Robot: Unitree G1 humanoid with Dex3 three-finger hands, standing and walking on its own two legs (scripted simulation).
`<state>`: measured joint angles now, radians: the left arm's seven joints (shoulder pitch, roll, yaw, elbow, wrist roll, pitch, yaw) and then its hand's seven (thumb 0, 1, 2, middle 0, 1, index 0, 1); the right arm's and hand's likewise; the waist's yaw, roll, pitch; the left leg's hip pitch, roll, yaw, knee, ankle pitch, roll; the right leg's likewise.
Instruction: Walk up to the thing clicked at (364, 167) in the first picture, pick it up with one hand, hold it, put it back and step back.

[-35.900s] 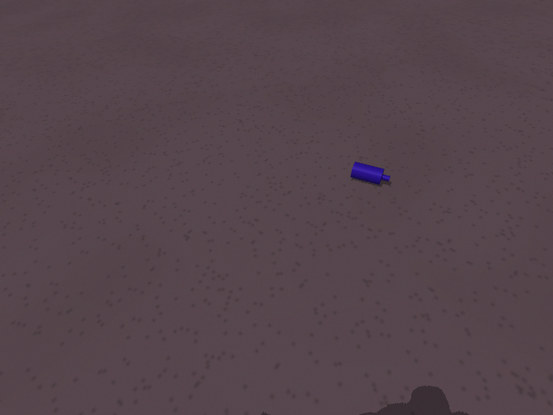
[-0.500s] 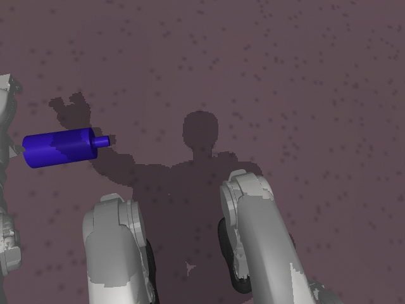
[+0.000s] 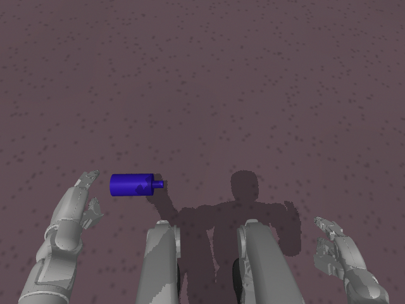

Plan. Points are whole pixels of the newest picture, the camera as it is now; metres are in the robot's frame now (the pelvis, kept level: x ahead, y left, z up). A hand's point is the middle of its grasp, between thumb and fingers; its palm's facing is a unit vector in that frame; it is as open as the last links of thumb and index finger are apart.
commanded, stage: home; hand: left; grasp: from above
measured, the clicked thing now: (138, 184) +0.49 +0.25 -0.49
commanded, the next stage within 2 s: none
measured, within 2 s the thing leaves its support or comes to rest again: neither
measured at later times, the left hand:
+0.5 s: hand (75, 240) +0.23 +0.19 +0.11, palm faces +0.10 -0.97 -0.22, open 7.4 cm
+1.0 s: hand (70, 257) +0.21 +0.18 +0.13, palm faces +0.11 -0.97 -0.20, open 7.4 cm
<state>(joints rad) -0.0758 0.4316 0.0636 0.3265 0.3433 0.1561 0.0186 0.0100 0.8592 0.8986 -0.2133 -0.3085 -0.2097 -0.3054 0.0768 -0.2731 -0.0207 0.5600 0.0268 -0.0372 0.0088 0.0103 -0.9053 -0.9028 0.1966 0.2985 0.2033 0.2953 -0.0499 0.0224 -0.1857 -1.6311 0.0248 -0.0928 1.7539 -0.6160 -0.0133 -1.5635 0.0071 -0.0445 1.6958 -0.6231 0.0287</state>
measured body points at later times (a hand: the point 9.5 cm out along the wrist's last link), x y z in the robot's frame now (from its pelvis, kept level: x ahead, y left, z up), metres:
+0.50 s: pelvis +0.06 +0.00 +0.16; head +0.09 +0.01 +0.61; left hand +0.22 +0.24 +0.13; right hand +0.21 -0.24 +0.08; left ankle +0.08 +0.12 -0.50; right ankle +0.08 -0.14 -0.50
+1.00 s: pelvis +0.06 -0.01 +0.18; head +0.08 +0.00 +0.63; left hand +0.20 +0.23 +0.15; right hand +0.25 -0.24 +0.12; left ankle +0.08 +0.12 -0.50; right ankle +0.08 -0.14 -0.50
